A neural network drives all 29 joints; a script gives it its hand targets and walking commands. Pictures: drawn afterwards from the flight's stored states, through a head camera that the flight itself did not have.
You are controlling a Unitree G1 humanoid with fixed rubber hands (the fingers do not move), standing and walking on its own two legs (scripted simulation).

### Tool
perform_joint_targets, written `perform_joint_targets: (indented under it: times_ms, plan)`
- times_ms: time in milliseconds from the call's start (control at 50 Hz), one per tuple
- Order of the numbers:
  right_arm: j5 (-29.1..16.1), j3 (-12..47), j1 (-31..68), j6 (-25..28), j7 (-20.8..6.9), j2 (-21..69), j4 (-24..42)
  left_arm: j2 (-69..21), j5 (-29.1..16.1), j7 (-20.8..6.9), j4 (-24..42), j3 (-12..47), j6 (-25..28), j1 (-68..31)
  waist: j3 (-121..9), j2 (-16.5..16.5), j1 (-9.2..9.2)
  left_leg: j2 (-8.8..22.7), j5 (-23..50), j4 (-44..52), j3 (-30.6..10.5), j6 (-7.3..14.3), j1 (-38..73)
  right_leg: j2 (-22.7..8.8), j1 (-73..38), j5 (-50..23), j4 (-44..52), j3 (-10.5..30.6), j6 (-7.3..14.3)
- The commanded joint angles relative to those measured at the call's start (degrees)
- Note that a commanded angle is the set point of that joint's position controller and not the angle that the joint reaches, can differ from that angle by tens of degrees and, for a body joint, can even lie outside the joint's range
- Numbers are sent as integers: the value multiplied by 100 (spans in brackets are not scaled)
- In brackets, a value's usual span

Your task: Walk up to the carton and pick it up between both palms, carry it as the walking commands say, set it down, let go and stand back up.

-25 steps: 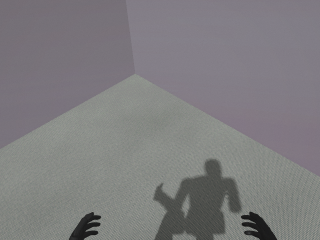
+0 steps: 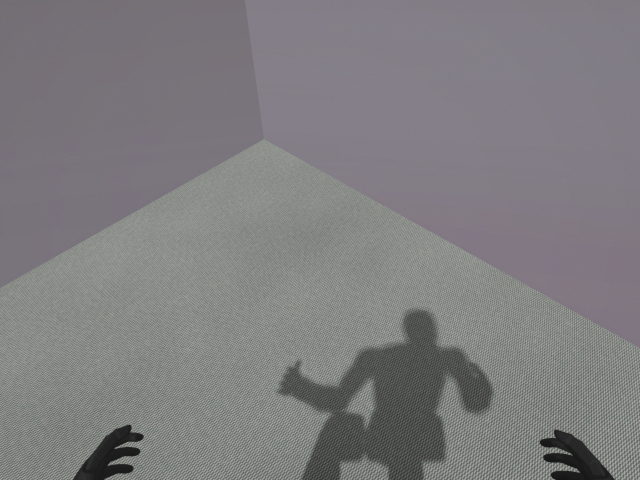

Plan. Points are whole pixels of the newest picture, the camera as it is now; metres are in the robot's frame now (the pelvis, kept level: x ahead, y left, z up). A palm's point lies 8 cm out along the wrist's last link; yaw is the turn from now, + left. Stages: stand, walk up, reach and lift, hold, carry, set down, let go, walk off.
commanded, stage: stand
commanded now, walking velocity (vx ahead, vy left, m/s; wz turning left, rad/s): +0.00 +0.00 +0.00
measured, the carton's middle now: out of the picture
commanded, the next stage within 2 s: walk up in 1.06 s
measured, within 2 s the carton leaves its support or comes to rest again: neither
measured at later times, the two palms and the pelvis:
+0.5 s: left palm out of the picture +0.13 +0.31 -0.07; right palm out of the picture +0.12 -0.31 -0.07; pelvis +0.00 +0.00 +0.02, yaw -1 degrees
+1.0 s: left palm out of the picture +0.10 +0.32 -0.07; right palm out of the picture +0.09 -0.32 -0.07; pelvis -0.01 +0.00 +0.03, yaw -1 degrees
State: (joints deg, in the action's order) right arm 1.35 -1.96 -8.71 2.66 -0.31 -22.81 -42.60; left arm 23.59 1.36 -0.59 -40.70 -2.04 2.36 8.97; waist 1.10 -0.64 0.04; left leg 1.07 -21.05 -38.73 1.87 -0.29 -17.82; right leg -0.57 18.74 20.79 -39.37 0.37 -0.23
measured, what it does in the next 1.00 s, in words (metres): stands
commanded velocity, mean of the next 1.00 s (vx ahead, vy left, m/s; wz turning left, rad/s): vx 0.00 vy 0.00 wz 0.00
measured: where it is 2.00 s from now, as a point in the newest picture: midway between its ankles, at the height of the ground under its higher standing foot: outside the picture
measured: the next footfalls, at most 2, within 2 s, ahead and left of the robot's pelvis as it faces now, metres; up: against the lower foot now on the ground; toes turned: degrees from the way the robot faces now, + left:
left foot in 1.78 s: +0.09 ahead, +0.02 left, +0.00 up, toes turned -10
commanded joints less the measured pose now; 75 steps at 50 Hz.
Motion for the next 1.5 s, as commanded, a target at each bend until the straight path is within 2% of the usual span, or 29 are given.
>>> perform_joint_targets:
  times_ms: [0, 20, 60, 120, 240, 280, 380, 440, 500, 540, 740, 780, 860, 880, 900, 940, 1020, 1100, 1180, 1220, 1240, 1260, 1300, 1320, 1360, 1380, 1440, 1460, 1480]
  plan:
    - [-13, -221, 161, 64, 21, -938, 212, 819, 36, 42, 250, -228, 75, -237, -637, 174, -12, 510, 1173, 686, -574, 410, 294, -472, -339, -1350, 630, 471, 472]
    - [-44, -176, 298, 68, 28, -906, 275, 911, 15, 28, 280, -221, 66, -267, -535, 210, -15, 450, 1041, 753, -546, 343, 177, -376, -261, -1203, 584, 365, 456]
    - [-80, -147, 268, 65, 32, -821, 160, 1008, -26, 34, 93, -247, 82, -204, -337, -330, -31, 425, 892, 771, -515, 385, 141, -496, -275, -1119, 866, 618, 532]
    - [-13, -143, 289, 89, 30, -952, -22, 869, -61, -20, 4, -166, 34, -336, -375, 306, -30, 478, 853, 880, -501, 382, 217, -508, -287, -1090, 797, 541, 509]
    - [-77, -71, 345, 65, -9, -962, -187, 992, -56, 17, -209, -170, 25, -461, -234, -181, 42, 566, 1056, 1193, -567, 351, 412, -392, -334, -1155, 1131, 417, 410]
    - [-34, -73, 382, 64, 15, -1001, -315, 950, -65, 25, -311, -158, 36, -465, -430, 160, -7, 521, 1190, 1146, -445, 307, 511, -510, -526, -1484, 1140, 503, 403]
    - [-82, -19, 404, 48, 12, -1009, -520, 763, -102, 55, -595, -40, 59, -273, -483, 207, -61, 560, 1689, 1286, -538, 346, 754, -511, -732, -1784, 1201, 552, 384]
    - [-39, -13, 508, 24, 11, -965, -632, 1058, -74, 48, -624, -103, -7, -550, -407, -216, -42, 546, 1348, 1427, -473, 319, 805, -511, -657, -1598, 1357, 474, 376]
    - [-71, 1, 541, 14, 3, -1048, -755, 925, -82, 18, -779, -73, 5, -462, -390, 309, 18, 543, 1519, 1481, -387, 251, 824, -546, -805, -1854, 1614, 577, 321]
    - [-40, 32, 460, -31, -26, -934, -866, 1054, -82, 38, -895, -89, -22, -582, -190, -153, -17, 557, 1276, 1656, -400, 269, 673, -509, -882, -1700, 1614, 460, 311]
    - [-23, 52, 627, -48, 37, -962, -1141, 1016, -20, -1, -1276, -39, -14, -607, -153, -18, 15, 580, 1095, 2011, -418, 197, 983, -514, -915, -1476, 1958, 478, 278]
    - [-57, 49, 547, -83, 8, -1012, -1245, 997, -103, -8, -1350, -56, -27, -545, -250, 267, -73, 620, 1137, 2096, -418, 224, 885, -590, -1034, -1118, 2044, 532, 238]
    - [-51, 81, 565, -52, 14, -957, -1374, 990, -61, 38, -1455, -18, -41, -680, -292, -257, -21, 653, 1183, 2100, -511, 214, 1050, -603, -1089, -1423, 2171, 578, 273]
    - [-86, 84, 566, -49, -6, -1021, -1408, 1049, -66, 22, -1467, -7, -37, -620, -142, 113, 15, 596, 1265, 2108, -435, 184, 1119, -602, -972, -1617, 2225, 642, 220]
    - [-64, 71, 532, -43, -7, -1002, -1419, 1072, -56, 27, -1529, -13, -35, -655, -123, -107, 69, 616, 1401, 2202, -545, 194, 1047, -576, -1013, -1708, 2121, 549, 220]
    - [-64, 60, 590, -56, 24, -1106, -1432, 915, -96, 36, -1494, 17, -82, -574, -119, 354, -17, 635, 1321, 2117, -466, 225, 987, -646, -1119, -1802, 2157, 574, 308]
    - [-12, 66, 540, -81, 19, -1119, -1491, 923, -64, 52, -1589, 44, -104, -713, -119, -81, 27, 655, 1491, 2202, -480, 168, 1080, -579, -1112, -1709, 2144, 470, 233]
    - [-69, 100, 552, -71, 19, -1101, -1586, 1028, -102, 46, -1686, -6, -108, -470, -113, 230, -30, 656, 1331, 2294, -497, 218, 1050, -655, -1184, -1689, 2255, 542, 227]
    - [-60, 97, 653, -106, 25, -1165, -1586, 1035, -69, 61, -1705, -3, -114, -636, -130, -84, 23, 744, 1253, 2289, -580, 212, 1208, -665, -990, -1491, 2331, 560, 208]
    - [-78, 102, 776, -91, 26, -1014, -1449, 1046, -94, 53, -1653, 7, -107, -591, -122, 164, 15, 695, 1286, 2290, -559, 207, 1078, -641, -1080, -1576, 2249, 548, 246]
    - [-66, -381, 602, -98, -54, -1685, -1067, 1583, 180, -155, -904, -175, -150, -879, -282, 164, 142, 662, 1783, 1679, -487, 575, 1124, -362, -304, -2345, 1326, 180, 231]
    - [-36, -448, 496, -133, -23, -1875, -1028, 1445, 135, -174, -787, -152, -185, -809, -472, 286, 122, 1129, 2020, 1683, -866, 881, 1339, -177, 33, -2434, 672, 54, 144]
    - [-15, -528, 533, -122, -53, -2022, -728, 1171, 164, -221, -635, -132, -224, -536, -855, 1079, 211, 2307, 2722, 1843, -1583, 1651, 1521, 19, 781, 135, -911, -43, -3]
    - [58, -529, 592, -126, -23, -1941, -564, 1246, 166, -223, -508, -111, -286, -628, -719, 691, 219, 2424, 2549, 1945, -1635, 1825, 1298, -87, 1020, 609, -1317, 272, -41]
    - [3, -500, 932, -117, 25, -1831, -390, 1273, 93, -314, -426, -206, -284, -304, -483, 994, -61, 2288, 2455, 1712, -1253, 1592, 886, -324, 944, 454, -1374, 628, 18]
    - [15, -534, 1065, -126, -5, -1753, -310, 1221, 75, -338, -498, -219, -256, -39, -519, 1018, -151, 2040, 2704, 1562, -702, 1389, 863, -280, 899, 376, -770, 392, 109]
    - [-25, -575, 866, -168, -97, -1919, -337, 1211, 139, -437, -510, -299, -278, -126, -478, 1087, -187, 1591, 2106, 1317, -115, 985, 48, 32, -441, -645, 517, -330, 46]
    - [-105, -524, 1008, -164, -129, -1740, -128, 1346, 182, -429, -542, -303, -254, 303, -526, 379, -423, 1206, 1701, 585, 195, 715, -96, 152, -653, -807, 1119, -330, 67]
    - [-150, -416, 956, -163, -123, -1425, -43, 1698, 244, -363, -544, -347, -219, 473, -303, -676, -645, 462, 954, -188, 424, 443, -590, -131, -654, -1456, 1770, 189, 307]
